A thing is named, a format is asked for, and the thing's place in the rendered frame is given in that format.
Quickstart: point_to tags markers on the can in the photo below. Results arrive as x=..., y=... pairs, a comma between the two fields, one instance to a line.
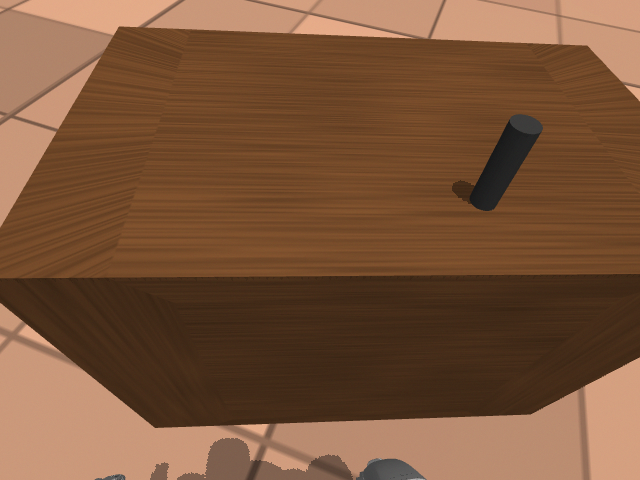
x=516, y=141

